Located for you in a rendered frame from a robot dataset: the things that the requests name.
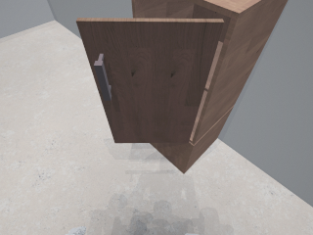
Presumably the handle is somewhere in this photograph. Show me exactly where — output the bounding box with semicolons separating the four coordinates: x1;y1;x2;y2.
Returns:
94;54;112;101

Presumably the cupboard door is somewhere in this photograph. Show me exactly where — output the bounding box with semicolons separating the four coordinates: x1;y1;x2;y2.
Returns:
76;18;224;143

